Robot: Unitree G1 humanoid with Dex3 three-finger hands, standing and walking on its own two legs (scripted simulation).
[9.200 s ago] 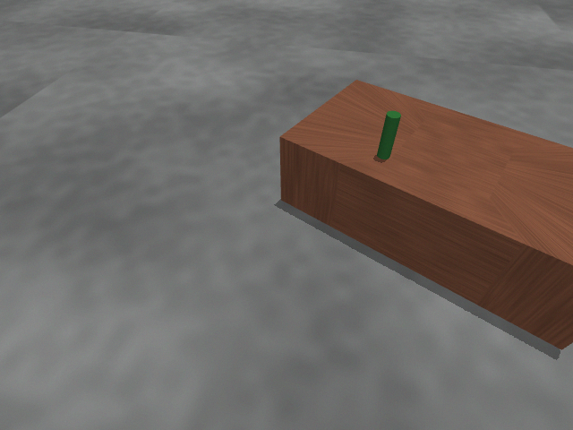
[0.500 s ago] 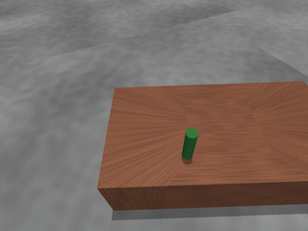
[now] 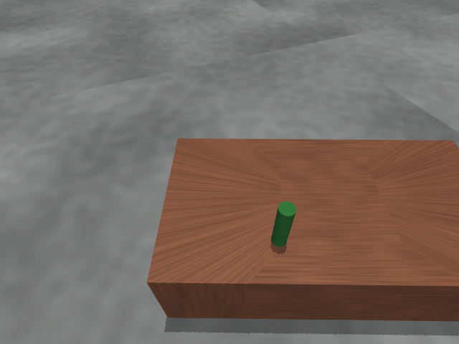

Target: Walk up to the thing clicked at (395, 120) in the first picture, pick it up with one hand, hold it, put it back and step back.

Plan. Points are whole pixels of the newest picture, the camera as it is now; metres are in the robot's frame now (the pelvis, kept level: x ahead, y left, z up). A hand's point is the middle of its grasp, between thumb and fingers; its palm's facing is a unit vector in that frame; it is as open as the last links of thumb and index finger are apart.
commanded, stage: walk up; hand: right
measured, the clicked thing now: (282, 225) +0.53 -0.15 -0.29
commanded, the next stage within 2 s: stand in 0.58 s
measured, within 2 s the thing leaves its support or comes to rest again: neither
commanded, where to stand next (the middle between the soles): +0.07 +0.00 m, yaw +0 degrees
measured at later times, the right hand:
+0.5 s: hand out of the picture +0.10 -0.24 -0.15, palm faces -0.04 +0.94 -0.33, open 7.4 cm
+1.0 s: hand out of the picture +0.09 -0.25 -0.15, palm faces -0.05 +0.94 -0.34, open 7.4 cm
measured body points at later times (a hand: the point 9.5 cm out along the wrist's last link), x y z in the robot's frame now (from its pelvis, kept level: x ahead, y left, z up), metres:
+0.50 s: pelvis +0.01 +0.01 +0.00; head +0.02 +0.01 +0.45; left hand +0.09 +0.31 -0.13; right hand +0.10 -0.29 -0.13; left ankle +0.02 +0.15 -0.74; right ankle +0.00 -0.14 -0.74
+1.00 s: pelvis +0.01 +0.01 +0.00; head +0.02 +0.01 +0.45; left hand +0.07 +0.31 -0.13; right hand +0.09 -0.29 -0.13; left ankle +0.02 +0.15 -0.74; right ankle +0.00 -0.14 -0.74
